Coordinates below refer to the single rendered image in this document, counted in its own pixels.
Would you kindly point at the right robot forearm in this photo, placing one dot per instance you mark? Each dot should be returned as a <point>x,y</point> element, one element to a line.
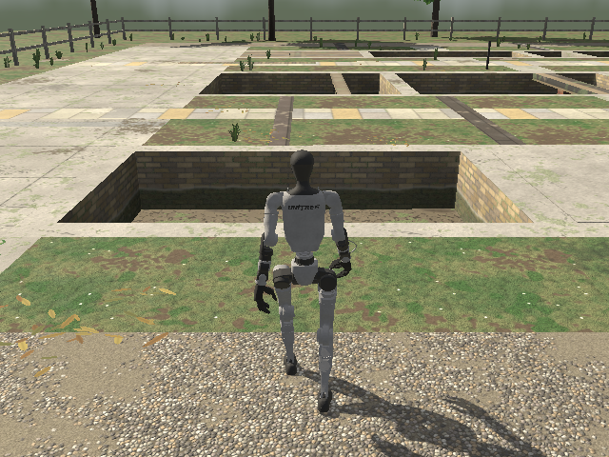
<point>343,249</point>

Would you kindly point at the right robot shin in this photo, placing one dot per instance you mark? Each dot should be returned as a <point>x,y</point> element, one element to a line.
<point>325,363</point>

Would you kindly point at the robot right hand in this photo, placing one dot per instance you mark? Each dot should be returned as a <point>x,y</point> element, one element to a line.
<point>338,264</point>

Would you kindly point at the right robot upper arm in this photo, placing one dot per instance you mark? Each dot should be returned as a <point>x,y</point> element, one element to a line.
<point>332,199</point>

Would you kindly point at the robot left thigh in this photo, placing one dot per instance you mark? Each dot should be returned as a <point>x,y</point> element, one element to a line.
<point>282,279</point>

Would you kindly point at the left robot upper arm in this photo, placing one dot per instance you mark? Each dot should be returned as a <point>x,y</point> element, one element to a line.
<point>273,201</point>

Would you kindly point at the left robot forearm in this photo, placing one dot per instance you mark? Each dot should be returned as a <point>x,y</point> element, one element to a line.
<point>264,263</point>

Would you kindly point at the robot left hand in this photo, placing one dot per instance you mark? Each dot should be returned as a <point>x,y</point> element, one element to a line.
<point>258,297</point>

